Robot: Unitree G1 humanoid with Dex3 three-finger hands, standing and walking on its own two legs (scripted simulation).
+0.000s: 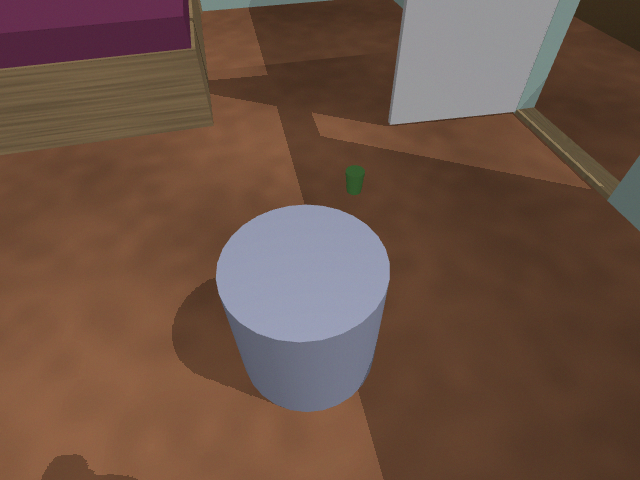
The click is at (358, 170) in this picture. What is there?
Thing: tapered cup
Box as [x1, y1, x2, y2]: [346, 165, 364, 194]
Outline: 352,165 346,169 346,187 349,193 357,194 359,193 361,188 364,170 360,166
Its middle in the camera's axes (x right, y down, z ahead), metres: +0.17 -0.29 +1.87
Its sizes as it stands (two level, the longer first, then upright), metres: 0.090 0.090 0.119
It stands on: the floor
